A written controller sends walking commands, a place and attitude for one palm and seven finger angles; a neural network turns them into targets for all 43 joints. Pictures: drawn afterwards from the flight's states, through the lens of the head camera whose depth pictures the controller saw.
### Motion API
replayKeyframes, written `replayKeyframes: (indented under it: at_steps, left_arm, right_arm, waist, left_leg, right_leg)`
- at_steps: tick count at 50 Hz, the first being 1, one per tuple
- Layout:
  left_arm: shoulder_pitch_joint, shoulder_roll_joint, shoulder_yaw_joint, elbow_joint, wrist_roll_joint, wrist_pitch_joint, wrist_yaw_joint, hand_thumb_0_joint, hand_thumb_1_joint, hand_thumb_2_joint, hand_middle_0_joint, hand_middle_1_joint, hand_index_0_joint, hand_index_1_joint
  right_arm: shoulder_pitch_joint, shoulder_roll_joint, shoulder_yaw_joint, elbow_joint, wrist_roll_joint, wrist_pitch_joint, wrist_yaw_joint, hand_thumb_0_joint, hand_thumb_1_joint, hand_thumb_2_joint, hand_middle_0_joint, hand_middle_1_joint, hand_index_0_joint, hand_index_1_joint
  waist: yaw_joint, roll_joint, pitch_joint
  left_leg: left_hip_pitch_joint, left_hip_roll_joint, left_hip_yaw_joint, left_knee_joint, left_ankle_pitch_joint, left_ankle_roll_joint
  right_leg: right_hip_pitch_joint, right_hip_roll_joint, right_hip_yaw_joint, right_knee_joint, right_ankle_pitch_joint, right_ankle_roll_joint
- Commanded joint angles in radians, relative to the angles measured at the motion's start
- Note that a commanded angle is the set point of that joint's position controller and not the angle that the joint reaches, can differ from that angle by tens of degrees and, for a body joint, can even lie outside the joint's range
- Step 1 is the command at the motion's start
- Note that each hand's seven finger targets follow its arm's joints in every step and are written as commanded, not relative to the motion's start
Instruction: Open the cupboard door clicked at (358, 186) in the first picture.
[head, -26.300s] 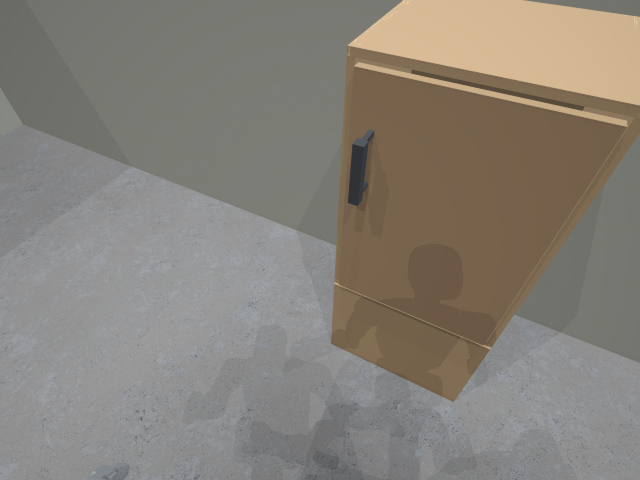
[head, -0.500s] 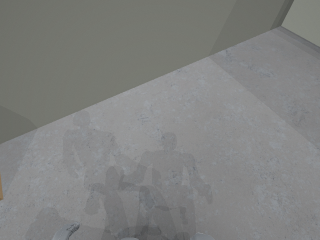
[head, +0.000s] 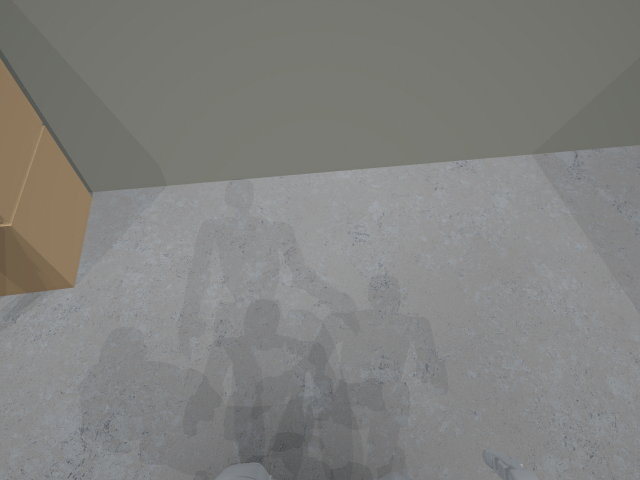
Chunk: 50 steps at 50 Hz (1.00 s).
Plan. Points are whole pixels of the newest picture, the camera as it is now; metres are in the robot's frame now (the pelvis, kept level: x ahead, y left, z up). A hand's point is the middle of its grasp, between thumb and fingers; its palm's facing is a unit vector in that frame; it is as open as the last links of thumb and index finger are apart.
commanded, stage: turn to face it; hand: left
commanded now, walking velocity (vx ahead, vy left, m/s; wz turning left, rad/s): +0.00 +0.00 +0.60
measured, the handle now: out of the picture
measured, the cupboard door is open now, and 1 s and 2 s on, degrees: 42 42 42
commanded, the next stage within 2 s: take the last steps up to it in 1.40 s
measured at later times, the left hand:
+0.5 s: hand out of the picture +0.05 +0.16 -0.13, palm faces +0.27 -0.92 -0.28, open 7.4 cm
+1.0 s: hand out of the picture -0.06 +0.19 -0.15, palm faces +0.58 -0.77 -0.27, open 7.4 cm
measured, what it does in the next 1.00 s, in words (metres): steps on the spot, turning left: right foot, then left foot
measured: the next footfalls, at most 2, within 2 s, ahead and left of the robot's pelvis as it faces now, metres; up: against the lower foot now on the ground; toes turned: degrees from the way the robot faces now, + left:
right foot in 0.36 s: +0.07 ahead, -0.16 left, +0.00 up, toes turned +8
left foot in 0.74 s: +0.00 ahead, +0.08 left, +0.00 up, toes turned +33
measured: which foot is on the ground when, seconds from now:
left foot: down 0.00-0.36, up 0.38-0.72, down 0.74-1.00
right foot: up 0.00-0.34, down 0.36-0.74, up 0.76-1.00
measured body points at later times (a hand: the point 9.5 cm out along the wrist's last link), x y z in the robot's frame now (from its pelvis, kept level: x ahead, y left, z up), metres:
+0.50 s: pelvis +0.01 -0.06 +0.02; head +0.06 -0.07 +0.46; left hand +0.04 +0.21 -0.11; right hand +0.14 -0.30 -0.14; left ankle -0.04 +0.07 -0.63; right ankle +0.03 -0.16 -0.72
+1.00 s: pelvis +0.00 -0.04 +0.02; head +0.03 +0.00 +0.46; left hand -0.09 +0.23 -0.13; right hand +0.22 -0.19 -0.12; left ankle -0.03 +0.06 -0.72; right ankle +0.07 -0.18 -0.65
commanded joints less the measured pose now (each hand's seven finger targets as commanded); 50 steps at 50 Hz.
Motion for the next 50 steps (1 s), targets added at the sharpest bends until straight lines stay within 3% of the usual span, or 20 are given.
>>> replayKeyframes:
  at_steps: [1, 6, 11, 15, 16, 17, 18, 19, 21, 24, 31, 35, 36, 37, 38, 39, 40, 43, 47, 50]
  left_arm:
    - [-0.117, 0.080, 0.025, -0.135, 0.004, -0.016, 0.006, 0.000, 0.900, 0.900, -0.200, -0.300, -0.200, -0.300]
    - [-0.050, 0.081, 0.027, -0.092, 0.005, -0.005, -0.010, 0.000, 0.900, 0.900, -0.200, -0.300, -0.200, -0.300]
    - [-0.102, 0.069, 0.020, -0.123, 0.002, -0.010, -0.008, 0.000, 0.900, 0.900, -0.200, -0.300, -0.200, -0.300]
    - [-0.018, 0.078, 0.022, -0.108, -0.004, -0.026, -0.004, 0.000, 0.900, 0.900, -0.200, -0.300, -0.200, -0.300]
    - [0.031, 0.094, 0.028, -0.098, -0.005, -0.035, 0.000, 0.000, 0.900, 0.900, -0.200, -0.300, -0.200, -0.300]
    - [0.068, 0.168, 0.043, -0.095, 0.008, -0.048, 0.010, 0.000, 0.900, 0.900, -0.200, -0.300, -0.200, -0.300]
    - [0.070, 0.245, 0.055, -0.096, 0.018, -0.051, 0.016, 0.000, 0.900, 0.900, -0.200, -0.300, -0.200, -0.300]
    - [0.057, 0.228, 0.042, -0.100, 0.010, -0.048, 0.020, 0.000, 0.900, 0.900, -0.200, -0.300, -0.200, -0.300]
    - [-0.069, 0.140, 0.024, -0.124, 0.005, -0.044, 0.025, 0.000, 0.900, 0.900, -0.200, -0.300, -0.200, -0.300]
    - [-0.079, 0.112, 0.012, -0.131, 0.005, -0.049, 0.019, 0.000, 0.900, 0.900, -0.200, -0.300, -0.200, -0.300]
    - [0.052, 0.170, 0.040, -0.078, 0.016, -0.049, 0.015, 0.000, 0.900, 0.900, -0.200, -0.300, -0.200, -0.300]
    - [0.016, 0.174, 0.050, -0.075, 0.008, -0.045, 0.006, 0.000, 0.900, 0.900, -0.200, -0.300, -0.200, -0.300]
    - [0.005, 0.157, 0.047, -0.089, -0.002, -0.039, 0.001, 0.000, 0.900, 0.900, -0.200, -0.300, -0.200, -0.300]
    - [-0.021, 0.078, 0.029, -0.131, -0.009, -0.033, -0.008, 0.000, 0.900, 0.900, -0.200, -0.300, -0.200, -0.300]
    - [-0.101, 0.074, 0.017, -0.161, 0.001, -0.018, 0.002, 0.000, 0.900, 0.900, -0.200, -0.300, -0.200, -0.300]
    - [-0.103, 0.095, 0.021, -0.163, 0.005, -0.012, 0.004, 0.000, 0.900, 0.900, -0.200, -0.300, -0.200, -0.300]
    - [-0.122, 0.079, 0.025, -0.147, 0.006, -0.010, 0.004, 0.000, 0.900, 0.900, -0.200, -0.300, -0.200, -0.300]
    - [-0.072, 0.088, 0.031, -0.097, 0.009, -0.004, -0.010, 0.000, 0.900, 0.900, -0.200, -0.300, -0.200, -0.300]
    - [-0.054, 0.078, 0.027, -0.089, 0.006, -0.007, -0.008, 0.000, 0.900, 0.900, -0.200, -0.300, -0.200, -0.300]
    - [-0.089, 0.074, 0.022, -0.107, 0.005, -0.009, -0.005, 0.000, 0.900, 0.900, -0.200, -0.300, -0.200, -0.300]
  right_arm:
    - [0.163, -0.227, -0.056, -0.025, -0.006, -0.019, -0.047, 0.000, -0.900, -0.900, 0.200, 0.300, 0.200, 0.300]
    - [0.072, -0.194, -0.039, -0.051, -0.004, -0.027, -0.045, 0.000, -0.900, -0.900, 0.200, 0.300, 0.200, 0.300]
    - [0.089, -0.203, -0.050, -0.045, -0.011, -0.018, -0.037, 0.000, -0.900, -0.900, 0.200, 0.300, 0.200, 0.300]
    - [0.043, -0.207, -0.060, -0.062, -0.005, -0.010, -0.035, 0.000, -0.900, -0.900, 0.200, 0.300, 0.200, 0.300]
    - [0.028, -0.188, -0.059, -0.070, 0.002, -0.009, -0.034, 0.000, -0.900, -0.900, 0.200, 0.300, 0.200, 0.300]
    - [0.046, -0.128, -0.052, -0.080, 0.013, -0.011, -0.029, 0.000, -0.900, -0.900, 0.200, 0.300, 0.200, 0.300]
    - [0.033, -0.083, -0.043, -0.103, 0.013, -0.013, -0.027, 0.000, -0.900, -0.900, 0.200, 0.300, 0.200, 0.300]
    - [0.028, -0.128, -0.049, -0.095, 0.005, -0.006, -0.023, 0.000, -0.900, -0.900, 0.200, 0.300, 0.200, 0.300]
    - [0.055, -0.110, -0.054, -0.050, 0.000, 0.017, -0.016, 0.000, -0.900, -0.900, 0.200, 0.300, 0.200, 0.300]
    - [0.059, -0.085, -0.039, -0.038, 0.003, 0.023, -0.003, 0.000, -0.900, -0.900, 0.200, 0.300, 0.200, 0.300]
    - [-0.035, -0.046, -0.016, -0.058, 0.009, 0.009, 0.004, 0.000, -0.900, -0.900, 0.200, 0.300, 0.200, 0.300]
    - [0.067, -0.079, -0.025, -0.044, 0.006, -0.007, 0.000, 0.000, -0.900, -0.900, 0.200, 0.300, 0.200, 0.300]
    - [0.140, -0.137, -0.040, -0.027, 0.002, -0.015, -0.004, 0.000, -0.900, -0.900, 0.200, 0.300, 0.200, 0.300]
    - [0.216, -0.261, -0.073, -0.019, -0.007, -0.022, -0.013, 0.000, -0.900, -0.900, 0.200, 0.300, 0.200, 0.300]
    - [0.273, -0.299, -0.079, 0.004, -0.003, -0.011, -0.026, 0.000, -0.900, -0.900, 0.200, 0.300, 0.200, 0.300]
    - [0.241, -0.280, -0.068, -0.006, -0.007, -0.010, -0.027, 0.000, -0.900, -0.900, 0.200, 0.300, 0.200, 0.300]
    - [0.184, -0.237, -0.061, -0.025, -0.009, -0.017, -0.037, 0.000, -0.900, -0.900, 0.200, 0.300, 0.200, 0.300]
    - [0.074, -0.189, -0.040, -0.053, -0.009, -0.023, -0.046, 0.000, -0.900, -0.900, 0.200, 0.300, 0.200, 0.300]
    - [0.096, -0.192, -0.042, -0.049, -0.007, -0.028, -0.044, 0.000, -0.900, -0.900, 0.200, 0.300, 0.200, 0.300]
    - [0.113, -0.192, -0.045, -0.041, -0.009, -0.022, -0.040, 0.000, -0.900, -0.900, 0.200, 0.300, 0.200, 0.300]
  waist:
    - [-0.085, 0.272, -0.217]
    - [-0.018, 0.198, -0.166]
    - [-0.036, 0.234, -0.153]
    - [0.005, 0.237, -0.179]
    - [0.031, 0.192, -0.207]
    - [0.046, -0.013, -0.239]
    - [0.060, -0.262, -0.215]
    - [0.048, -0.196, -0.192]
    - [-0.020, -0.164, -0.116]
    - [-0.034, -0.168, -0.115]
    - [0.037, -0.134, -0.144]
    - [-0.022, -0.087, -0.197]
    - [-0.069, 0.044, -0.240]
    - [-0.113, 0.377, -0.261]
    - [-0.136, 0.341, -0.262]
    - [-0.113, 0.254, -0.246]
    - [-0.092, 0.300, -0.217]
    - [-0.032, 0.224, -0.140]
    - [-0.028, 0.158, -0.186]
    - [-0.042, 0.189, -0.177]
  left_leg:
    - [0.274, 0.335, -0.384, -0.247, 0.638, 0.188]
    - [0.160, 0.222, -0.283, -0.300, 0.426, 0.122]
    - [0.113, 0.208, -0.349, -0.291, 0.326, 0.129]
    - [0.019, 0.171, -0.388, -0.204, 0.351, 0.098]
    - [-0.041, 0.130, -0.369, -0.145, 0.284, 0.060]
    - [-0.195, 0.034, -0.283, 0.011, 0.064, -0.004]
    - [-0.316, -0.088, -0.114, 0.280, -0.309, -0.072]
    - [-0.284, -0.028, -0.165, 0.482, -0.324, -0.058]
    - [-0.278, 0.019, -0.155, 0.616, -0.181, -0.075]
    - [-0.260, 0.033, -0.094, 0.566, -0.105, -0.096]
    - [-0.153, 0.020, 0.012, 0.159, -0.161, -0.089]
    - [0.073, 0.004, 0.026, -0.131, 0.030, -0.060]
    - [0.244, 0.066, -0.062, -0.216, 0.208, -0.027]
    - [0.385, 0.362, -0.477, -0.262, 0.574, 0.117]
    - [0.349, 0.434, -0.522, -0.264, 0.715, 0.209]
    - [0.282, 0.414, -0.459, -0.285, 0.462, 0.213]
    - [0.215, 0.340, -0.445, -0.305, 0.366, 0.182]
    - [0.115, 0.242, -0.349, -0.333, 0.283, 0.124]
    - [0.162, 0.226, -0.349, -0.319, 0.312, 0.134]
    - [0.146, 0.224, -0.390, -0.318, 0.267, 0.143]
  right_leg:
    - [-0.281, 0.028, 0.188, 0.300, -0.010, 0.029]
    - [-0.201, 0.063, 0.191, 0.213, 0.147, 0.041]
    - [-0.111, 0.105, 0.172, -0.025, 0.108, 0.039]
    - [0.105, 0.156, 0.147, -0.304, 0.221, 0.024]
    - [0.224, 0.134, 0.159, -0.453, 0.313, 0.018]
    - [0.385, -0.048, 0.331, -0.585, 0.322, -0.027]
    - [0.377, -0.311, 0.574, -0.620, 0.477, -0.149]
    - [0.242, -0.342, 0.527, -0.603, 0.519, -0.205]
    - [0.157, -0.220, 0.374, -0.596, 0.490, -0.177]
    - [0.176, -0.150, 0.180, -0.554, 0.645, -0.142]
    - [0.307, -0.204, 0.113, -0.459, 0.839, -0.155]
    - [0.219, -0.194, 0.033, -0.295, 0.755, -0.089]
    - [0.083, -0.155, -0.004, -0.140, 0.609, -0.040]
    - [-0.227, 0.008, -0.015, 0.106, -0.035, 0.043]
    - [-0.279, 0.037, 0.120, 0.228, -0.159, 0.031]
    - [-0.258, 0.020, 0.165, 0.273, -0.105, 0.013]
    - [-0.272, 0.022, 0.182, 0.283, -0.025, 0.017]
    - [-0.244, 0.046, 0.206, 0.279, 0.128, 0.027]
    - [-0.205, 0.071, 0.201, 0.176, 0.141, 0.034]
    - [-0.174, 0.089, 0.198, 0.073, 0.121, 0.035]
